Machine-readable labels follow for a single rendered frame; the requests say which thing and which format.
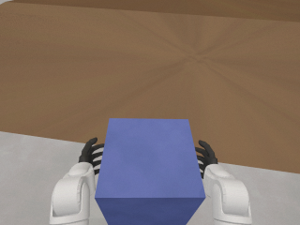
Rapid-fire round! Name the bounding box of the right robot hand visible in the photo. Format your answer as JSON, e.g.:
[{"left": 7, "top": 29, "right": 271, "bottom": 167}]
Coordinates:
[{"left": 195, "top": 140, "right": 218, "bottom": 179}]

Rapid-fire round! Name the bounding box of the left robot forearm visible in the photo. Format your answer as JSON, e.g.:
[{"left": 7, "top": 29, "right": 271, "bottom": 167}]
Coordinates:
[{"left": 49, "top": 162, "right": 96, "bottom": 225}]

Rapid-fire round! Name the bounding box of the carton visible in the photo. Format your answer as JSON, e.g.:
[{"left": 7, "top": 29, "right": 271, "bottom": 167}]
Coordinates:
[{"left": 95, "top": 118, "right": 206, "bottom": 225}]

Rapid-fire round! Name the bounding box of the right robot forearm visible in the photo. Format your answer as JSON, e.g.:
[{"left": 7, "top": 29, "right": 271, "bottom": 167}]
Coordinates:
[{"left": 203, "top": 164, "right": 252, "bottom": 225}]

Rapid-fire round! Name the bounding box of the left robot hand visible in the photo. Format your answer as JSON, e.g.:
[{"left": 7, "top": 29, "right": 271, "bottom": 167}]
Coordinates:
[{"left": 78, "top": 137, "right": 105, "bottom": 175}]

